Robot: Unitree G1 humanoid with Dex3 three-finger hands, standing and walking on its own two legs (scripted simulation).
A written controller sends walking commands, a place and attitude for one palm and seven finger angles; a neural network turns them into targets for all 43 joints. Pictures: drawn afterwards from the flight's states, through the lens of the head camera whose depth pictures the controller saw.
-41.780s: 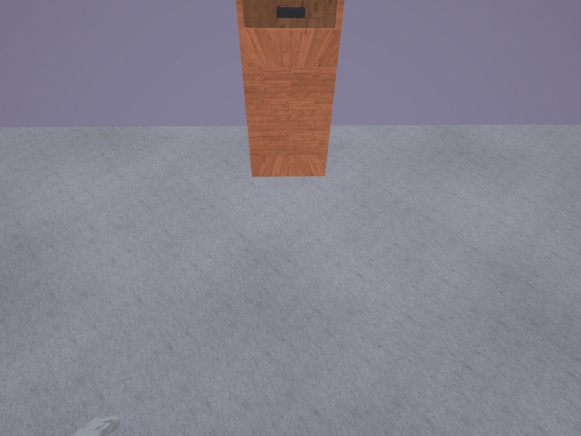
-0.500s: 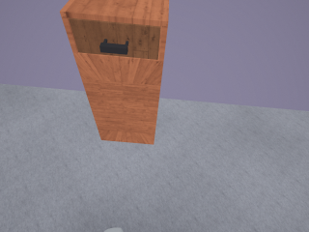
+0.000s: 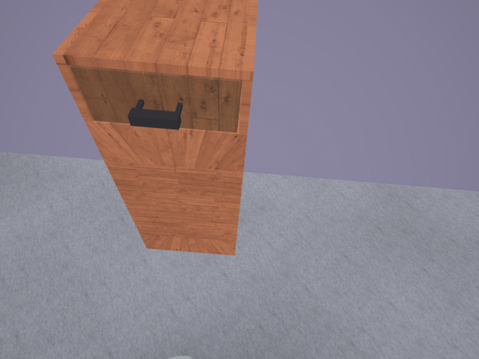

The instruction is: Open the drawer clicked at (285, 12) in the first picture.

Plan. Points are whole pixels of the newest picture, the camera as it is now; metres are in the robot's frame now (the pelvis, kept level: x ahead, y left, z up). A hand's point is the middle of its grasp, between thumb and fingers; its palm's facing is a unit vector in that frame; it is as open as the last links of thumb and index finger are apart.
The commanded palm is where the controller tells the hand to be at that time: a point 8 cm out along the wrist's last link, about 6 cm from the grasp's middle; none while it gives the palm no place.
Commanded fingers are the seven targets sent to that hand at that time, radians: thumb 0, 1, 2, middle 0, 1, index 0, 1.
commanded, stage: come to a stop and stand still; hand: left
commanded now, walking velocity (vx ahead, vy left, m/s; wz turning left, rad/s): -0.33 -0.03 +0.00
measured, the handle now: (157, 112) +0.57 +0.21 +0.06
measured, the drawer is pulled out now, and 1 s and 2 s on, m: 0.00 0.00 0.00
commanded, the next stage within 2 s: look again from close up in 1.62 s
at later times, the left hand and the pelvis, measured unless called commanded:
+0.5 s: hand out of the picture +0.10 +0.21 -0.16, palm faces +0.03 -0.96 -0.26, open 7.4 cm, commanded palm none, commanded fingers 0.00 0.90 0.90 -0.20 -0.30 -0.20 -0.30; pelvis +0.03 +0.00 +0.01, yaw +0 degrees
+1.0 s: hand out of the picture +0.03 +0.17 -0.16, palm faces -0.01 -0.98 -0.21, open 7.3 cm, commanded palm none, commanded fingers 0.00 0.90 0.90 -0.20 -0.30 -0.20 -0.30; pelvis -0.03 -0.01 +0.01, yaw -1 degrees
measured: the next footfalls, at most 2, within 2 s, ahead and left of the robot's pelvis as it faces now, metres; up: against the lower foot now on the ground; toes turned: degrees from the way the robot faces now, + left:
right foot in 0.60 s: +0.04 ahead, -0.11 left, +0.00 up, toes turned +2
